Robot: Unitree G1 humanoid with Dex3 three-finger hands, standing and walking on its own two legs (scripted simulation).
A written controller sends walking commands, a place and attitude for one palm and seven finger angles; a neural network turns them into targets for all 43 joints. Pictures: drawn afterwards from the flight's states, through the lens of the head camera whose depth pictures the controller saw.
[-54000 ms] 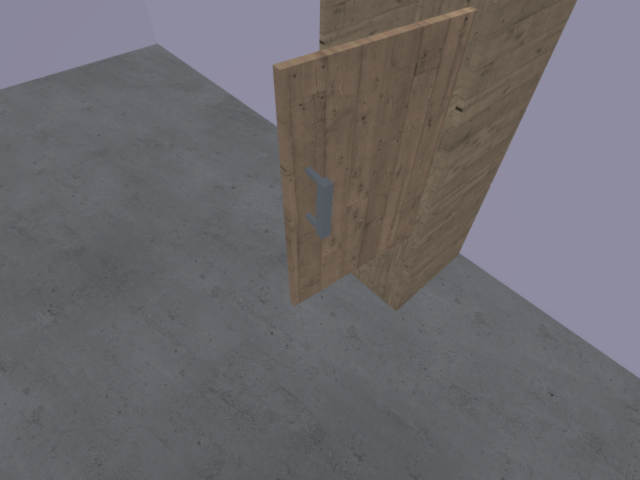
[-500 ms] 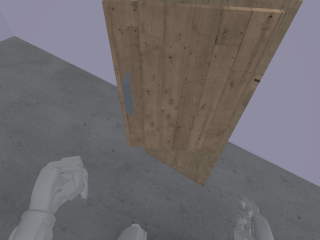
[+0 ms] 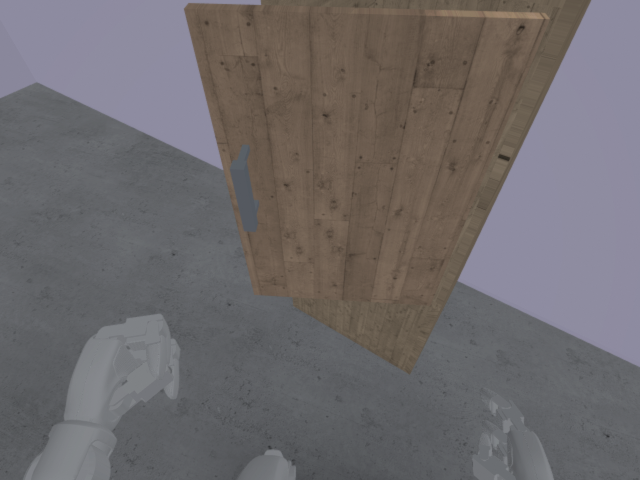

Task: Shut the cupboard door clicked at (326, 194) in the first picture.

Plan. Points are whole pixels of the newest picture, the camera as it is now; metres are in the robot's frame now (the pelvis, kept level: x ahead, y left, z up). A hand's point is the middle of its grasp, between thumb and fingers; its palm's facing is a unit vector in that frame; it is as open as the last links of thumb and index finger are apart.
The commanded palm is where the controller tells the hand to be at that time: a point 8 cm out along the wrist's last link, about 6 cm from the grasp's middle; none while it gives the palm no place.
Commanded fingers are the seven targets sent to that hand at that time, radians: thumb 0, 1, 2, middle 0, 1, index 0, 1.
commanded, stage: bring the fist close to the handle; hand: left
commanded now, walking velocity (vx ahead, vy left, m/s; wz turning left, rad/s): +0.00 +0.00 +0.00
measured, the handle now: (247, 189) +0.51 +0.15 +0.07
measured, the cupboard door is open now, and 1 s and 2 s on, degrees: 29 29 25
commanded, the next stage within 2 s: push the door shut along its arc in 1.36 s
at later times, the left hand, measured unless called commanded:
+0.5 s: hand (213, 296) +0.31 +0.15 +0.08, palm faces -0.04 -1.00 -0.02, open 3.1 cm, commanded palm +0.30 +0.21 +0.07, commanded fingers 0.00 0.90 0.90 -1.30 -1.50 -1.30 -1.50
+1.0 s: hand (260, 232) +0.42 +0.11 +0.08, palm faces -0.03 -1.00 -0.01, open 3.1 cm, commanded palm +0.39 +0.17 +0.07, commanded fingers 0.00 0.90 0.90 -1.30 -1.50 -1.30 -1.50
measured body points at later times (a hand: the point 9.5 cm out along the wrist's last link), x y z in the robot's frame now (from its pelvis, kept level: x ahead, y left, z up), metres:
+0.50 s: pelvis +0.00 +0.00 +0.00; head +0.03 +0.00 +0.45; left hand +0.31 +0.21 +0.08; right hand +0.14 -0.25 -0.09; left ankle +0.06 +0.11 -0.67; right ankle -0.01 -0.11 -0.67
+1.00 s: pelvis -0.01 +0.01 +0.00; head +0.05 +0.01 +0.44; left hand +0.41 +0.17 +0.08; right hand +0.09 -0.25 -0.11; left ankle +0.06 +0.11 -0.67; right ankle -0.01 -0.11 -0.67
